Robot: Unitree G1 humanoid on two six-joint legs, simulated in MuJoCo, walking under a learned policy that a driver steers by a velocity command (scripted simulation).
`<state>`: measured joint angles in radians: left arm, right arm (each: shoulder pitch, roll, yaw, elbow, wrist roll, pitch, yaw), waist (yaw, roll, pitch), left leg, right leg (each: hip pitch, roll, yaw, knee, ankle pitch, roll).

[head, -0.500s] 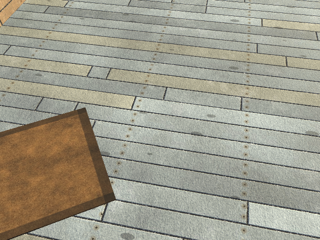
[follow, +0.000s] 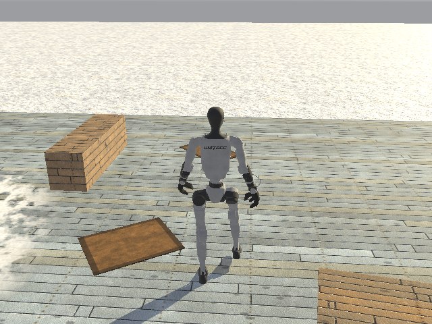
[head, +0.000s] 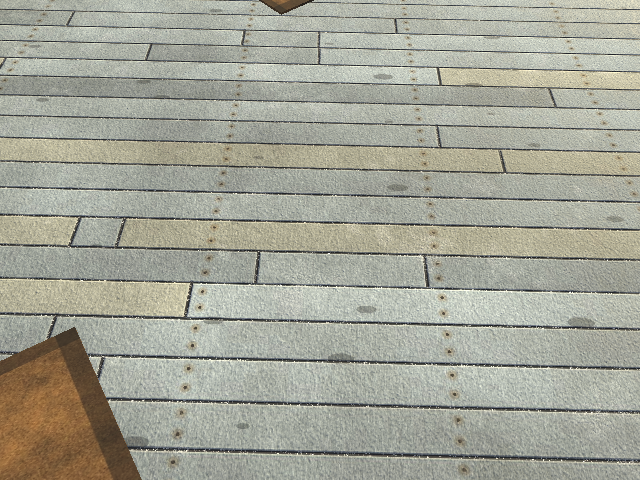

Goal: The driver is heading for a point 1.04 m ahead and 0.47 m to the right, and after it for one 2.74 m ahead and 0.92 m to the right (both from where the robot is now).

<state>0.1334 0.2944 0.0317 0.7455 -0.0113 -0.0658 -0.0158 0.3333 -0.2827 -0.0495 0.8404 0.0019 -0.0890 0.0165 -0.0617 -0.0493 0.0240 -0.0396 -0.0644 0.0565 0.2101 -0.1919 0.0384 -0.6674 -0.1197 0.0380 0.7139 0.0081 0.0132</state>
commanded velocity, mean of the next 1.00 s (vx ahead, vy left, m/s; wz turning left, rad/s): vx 0.50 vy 0.00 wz -0.51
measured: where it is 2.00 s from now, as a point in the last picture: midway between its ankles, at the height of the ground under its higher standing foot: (513, 280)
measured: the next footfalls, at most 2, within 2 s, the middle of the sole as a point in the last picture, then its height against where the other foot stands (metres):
right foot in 0.18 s outside the picture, level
left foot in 0.68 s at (323, 428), level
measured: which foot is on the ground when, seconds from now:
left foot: down 0.00-0.20, up 0.22-0.66, down 0.68-1.00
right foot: up 0.00-0.16, down 0.18-0.70, up 0.72-1.00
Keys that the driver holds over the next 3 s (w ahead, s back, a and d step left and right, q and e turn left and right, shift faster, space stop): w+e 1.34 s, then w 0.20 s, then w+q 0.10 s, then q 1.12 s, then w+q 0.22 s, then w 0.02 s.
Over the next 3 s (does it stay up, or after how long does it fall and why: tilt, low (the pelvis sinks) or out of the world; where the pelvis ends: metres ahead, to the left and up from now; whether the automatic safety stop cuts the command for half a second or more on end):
stays up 1.02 -0.49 0.00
